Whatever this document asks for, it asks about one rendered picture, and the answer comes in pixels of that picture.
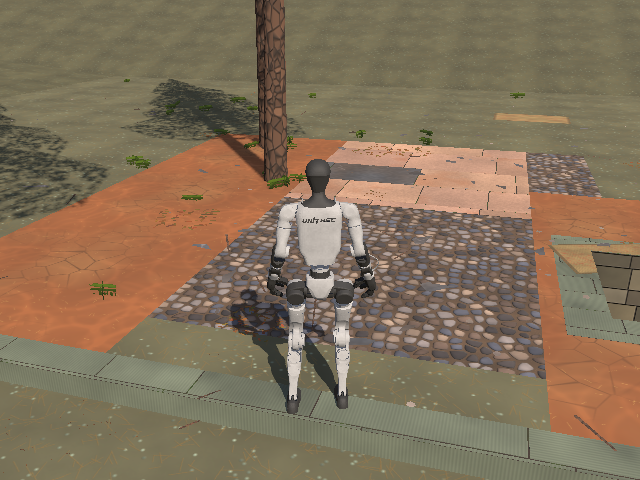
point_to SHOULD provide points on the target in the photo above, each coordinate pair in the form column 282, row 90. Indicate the robot right foot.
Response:
column 342, row 401

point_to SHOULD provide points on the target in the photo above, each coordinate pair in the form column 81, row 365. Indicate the robot right forearm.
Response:
column 364, row 265

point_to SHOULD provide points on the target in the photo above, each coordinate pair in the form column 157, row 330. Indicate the robot left hand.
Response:
column 271, row 285

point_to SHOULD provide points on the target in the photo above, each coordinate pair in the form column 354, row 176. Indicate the robot right hand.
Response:
column 371, row 284

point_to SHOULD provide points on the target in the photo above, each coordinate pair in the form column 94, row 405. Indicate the right robot upper arm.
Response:
column 350, row 212

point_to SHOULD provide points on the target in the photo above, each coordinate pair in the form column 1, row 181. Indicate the robot left thigh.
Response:
column 296, row 303

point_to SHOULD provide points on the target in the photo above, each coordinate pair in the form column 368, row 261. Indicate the robot left forearm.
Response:
column 275, row 266

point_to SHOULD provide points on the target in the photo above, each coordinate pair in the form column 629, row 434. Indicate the left robot upper arm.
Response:
column 286, row 214

